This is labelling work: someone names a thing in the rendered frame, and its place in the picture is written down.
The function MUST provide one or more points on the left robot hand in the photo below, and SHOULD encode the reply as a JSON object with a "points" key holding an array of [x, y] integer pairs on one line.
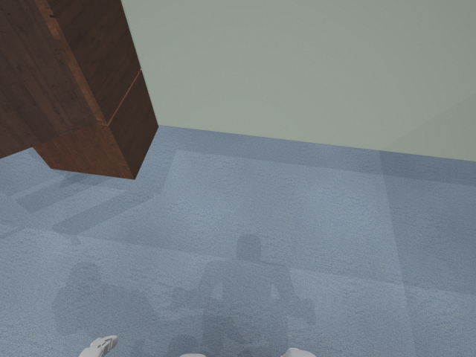
{"points": [[100, 347]]}

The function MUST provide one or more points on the cupboard door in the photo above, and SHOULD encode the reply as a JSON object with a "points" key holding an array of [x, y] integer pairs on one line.
{"points": [[40, 99]]}

